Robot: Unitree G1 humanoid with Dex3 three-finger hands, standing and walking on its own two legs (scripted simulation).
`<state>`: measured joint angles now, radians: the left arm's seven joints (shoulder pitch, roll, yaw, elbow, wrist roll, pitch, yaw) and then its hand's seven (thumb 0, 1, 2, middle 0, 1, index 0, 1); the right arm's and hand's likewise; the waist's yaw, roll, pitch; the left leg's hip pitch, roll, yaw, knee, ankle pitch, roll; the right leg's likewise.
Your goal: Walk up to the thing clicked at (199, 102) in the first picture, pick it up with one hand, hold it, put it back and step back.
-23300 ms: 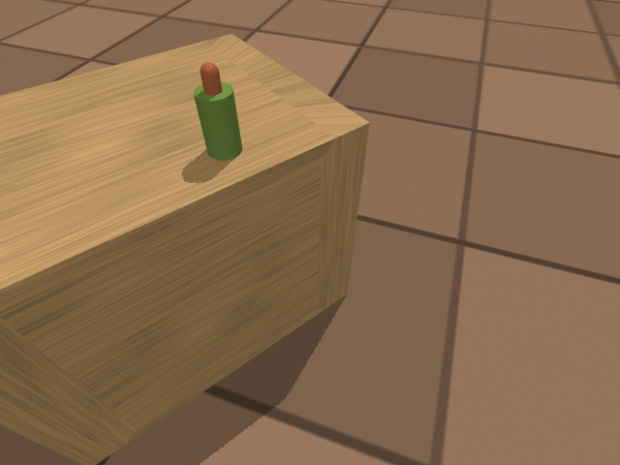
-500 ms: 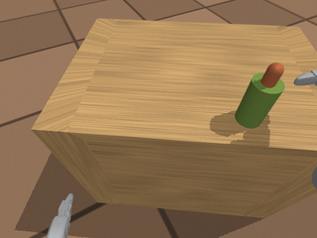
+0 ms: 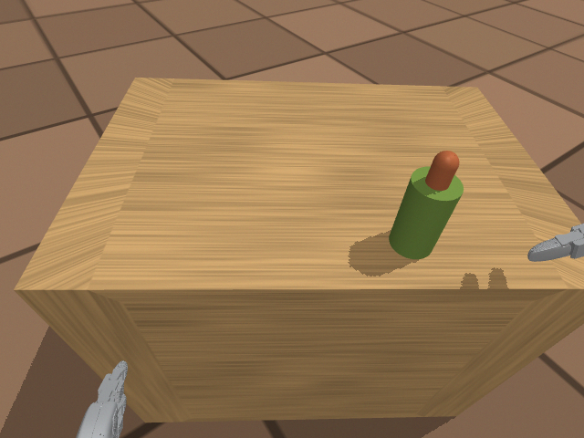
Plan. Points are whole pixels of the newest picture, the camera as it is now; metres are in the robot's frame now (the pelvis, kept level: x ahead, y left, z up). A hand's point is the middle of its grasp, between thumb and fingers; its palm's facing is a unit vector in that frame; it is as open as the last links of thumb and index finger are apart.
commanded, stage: sink last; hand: right
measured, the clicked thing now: (427, 203) +0.45 -0.20 +0.09
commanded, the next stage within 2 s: home in 0.76 s
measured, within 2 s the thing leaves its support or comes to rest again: neither
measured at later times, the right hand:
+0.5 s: hand out of the picture +0.14 -0.23 +0.16, palm faces +0.40 +0.83 -0.39, open 17.5 cm
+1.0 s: hand out of the picture +0.14 -0.26 +0.15, palm faces +0.46 +0.79 -0.40, open 17.4 cm
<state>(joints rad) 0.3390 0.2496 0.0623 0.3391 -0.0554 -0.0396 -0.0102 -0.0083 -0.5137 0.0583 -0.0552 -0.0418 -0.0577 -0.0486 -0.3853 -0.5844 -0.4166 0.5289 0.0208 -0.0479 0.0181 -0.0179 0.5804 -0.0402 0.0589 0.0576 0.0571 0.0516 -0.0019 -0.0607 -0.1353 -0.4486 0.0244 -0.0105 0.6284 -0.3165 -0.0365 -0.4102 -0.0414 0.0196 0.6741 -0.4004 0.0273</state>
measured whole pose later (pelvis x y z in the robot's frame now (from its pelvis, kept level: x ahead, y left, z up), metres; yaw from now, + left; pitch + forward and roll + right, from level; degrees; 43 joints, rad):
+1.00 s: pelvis -0.05 +0.02 +0.00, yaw -2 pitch -1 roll -1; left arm 0.36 0.21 0.11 0.40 -0.03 -0.14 0.07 -0.01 -0.42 0.18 -0.08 -0.10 -0.09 -0.11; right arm 0.40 -0.31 -0.40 -0.24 0.07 -0.30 -0.02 -0.01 0.54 -0.06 0.06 0.06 0.06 0.06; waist -0.07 -0.04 0.00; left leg -0.37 0.05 0.01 0.67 -0.29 -0.03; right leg -0.31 -0.02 0.04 0.65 -0.33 0.04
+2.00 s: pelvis -0.02 +0.02 -0.02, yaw -1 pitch +3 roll +0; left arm 0.21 0.25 0.00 0.65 0.04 -0.05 0.04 0.01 0.90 0.90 -0.20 -0.30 -0.20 -0.30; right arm 0.31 -0.23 0.02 0.40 -0.04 -0.04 -0.07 -0.01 0.53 -0.05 0.06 0.06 0.06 0.05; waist 0.00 -0.01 -0.02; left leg -0.48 0.03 0.00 0.80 -0.39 -0.02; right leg -0.42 -0.03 0.04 0.80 -0.44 0.04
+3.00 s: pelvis -0.05 +0.01 +0.02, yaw -1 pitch -3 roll -1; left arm 0.17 0.37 0.00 1.11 0.01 0.00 -0.01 0.01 0.90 0.90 -0.20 -0.29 -0.20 -0.30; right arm 0.15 -0.36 0.01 1.12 -0.01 -0.01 0.00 -0.01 0.53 -0.05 0.06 0.06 0.06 0.05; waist 0.00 -0.01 0.05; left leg -0.20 0.04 -0.01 0.42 -0.16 -0.03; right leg -0.14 -0.02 0.02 0.40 -0.21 0.03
